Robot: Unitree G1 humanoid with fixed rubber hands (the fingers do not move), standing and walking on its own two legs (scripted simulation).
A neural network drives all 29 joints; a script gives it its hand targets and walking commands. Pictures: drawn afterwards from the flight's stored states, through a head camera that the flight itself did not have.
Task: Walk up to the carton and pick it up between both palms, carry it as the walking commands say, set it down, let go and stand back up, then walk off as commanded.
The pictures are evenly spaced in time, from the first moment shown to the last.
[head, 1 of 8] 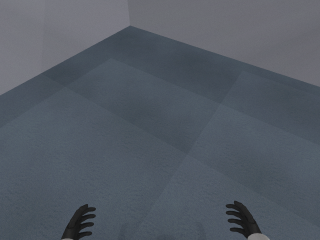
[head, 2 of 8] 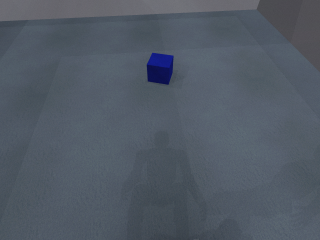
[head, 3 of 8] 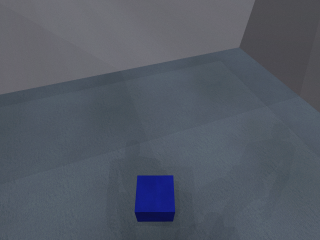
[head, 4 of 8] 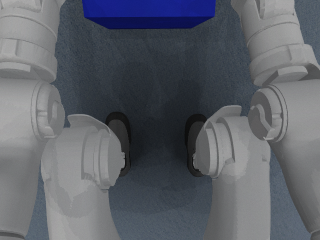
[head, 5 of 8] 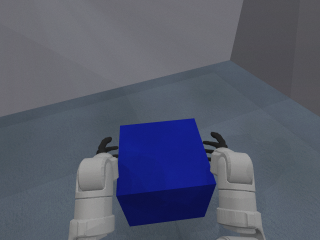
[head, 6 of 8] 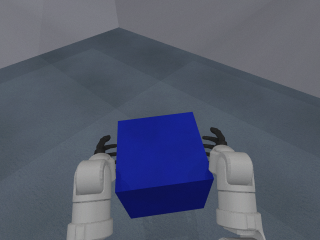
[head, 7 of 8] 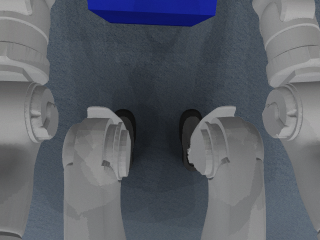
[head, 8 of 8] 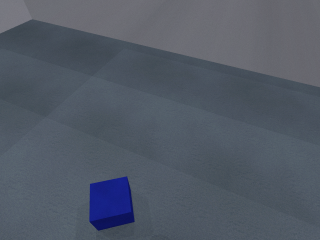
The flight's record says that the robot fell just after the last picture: no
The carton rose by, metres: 0.69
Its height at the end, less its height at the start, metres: +0.00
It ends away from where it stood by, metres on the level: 1.91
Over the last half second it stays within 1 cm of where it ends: yes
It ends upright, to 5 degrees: yes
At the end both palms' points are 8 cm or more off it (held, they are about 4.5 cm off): yes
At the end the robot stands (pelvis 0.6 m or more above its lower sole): yes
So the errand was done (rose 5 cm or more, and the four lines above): yes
